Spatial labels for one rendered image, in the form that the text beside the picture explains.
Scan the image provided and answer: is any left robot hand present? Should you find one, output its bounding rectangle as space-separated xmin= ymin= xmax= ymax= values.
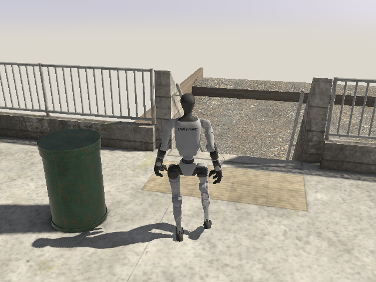
xmin=154 ymin=164 xmax=167 ymax=177

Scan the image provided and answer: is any robot left upper arm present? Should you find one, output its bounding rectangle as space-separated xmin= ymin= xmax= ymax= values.
xmin=160 ymin=119 xmax=176 ymax=151

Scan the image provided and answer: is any right robot shin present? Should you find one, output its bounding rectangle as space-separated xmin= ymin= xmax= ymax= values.
xmin=201 ymin=182 xmax=210 ymax=221

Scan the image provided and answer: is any robot right forearm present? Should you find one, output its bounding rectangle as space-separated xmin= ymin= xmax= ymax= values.
xmin=210 ymin=143 xmax=221 ymax=171

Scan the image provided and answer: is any robot left forearm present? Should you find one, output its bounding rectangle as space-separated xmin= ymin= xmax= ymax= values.
xmin=155 ymin=143 xmax=166 ymax=166

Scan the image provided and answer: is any right robot hand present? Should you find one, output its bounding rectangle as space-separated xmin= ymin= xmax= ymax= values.
xmin=209 ymin=169 xmax=223 ymax=184

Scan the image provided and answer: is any robot right upper arm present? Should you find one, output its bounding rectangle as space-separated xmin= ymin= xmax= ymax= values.
xmin=200 ymin=119 xmax=215 ymax=152

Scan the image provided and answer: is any humanoid robot torso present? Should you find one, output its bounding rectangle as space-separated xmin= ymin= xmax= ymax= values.
xmin=174 ymin=116 xmax=202 ymax=176

